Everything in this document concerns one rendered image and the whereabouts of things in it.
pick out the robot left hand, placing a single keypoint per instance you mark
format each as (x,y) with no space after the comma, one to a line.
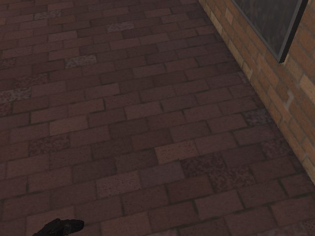
(59,227)

